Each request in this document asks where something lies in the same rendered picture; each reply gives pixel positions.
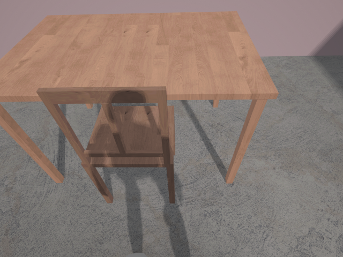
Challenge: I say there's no chair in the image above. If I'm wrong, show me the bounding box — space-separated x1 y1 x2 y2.
36 86 175 203

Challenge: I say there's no table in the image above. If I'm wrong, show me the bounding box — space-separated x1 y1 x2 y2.
0 11 279 184

